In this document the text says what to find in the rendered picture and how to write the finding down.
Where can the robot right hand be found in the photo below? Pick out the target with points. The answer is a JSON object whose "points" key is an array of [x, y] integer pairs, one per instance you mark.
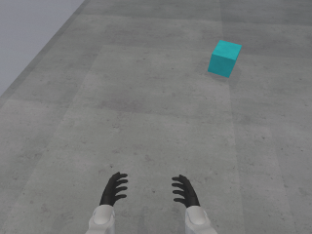
{"points": [[190, 197]]}

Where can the robot left hand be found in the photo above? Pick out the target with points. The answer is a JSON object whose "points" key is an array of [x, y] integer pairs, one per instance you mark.
{"points": [[108, 196]]}

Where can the robot left forearm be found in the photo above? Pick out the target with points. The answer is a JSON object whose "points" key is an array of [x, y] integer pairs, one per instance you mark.
{"points": [[102, 221]]}

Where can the carton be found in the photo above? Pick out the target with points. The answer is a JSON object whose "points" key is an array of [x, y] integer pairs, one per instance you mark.
{"points": [[224, 58]]}

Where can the robot right forearm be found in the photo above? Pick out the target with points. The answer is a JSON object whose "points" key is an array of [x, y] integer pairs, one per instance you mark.
{"points": [[197, 221]]}

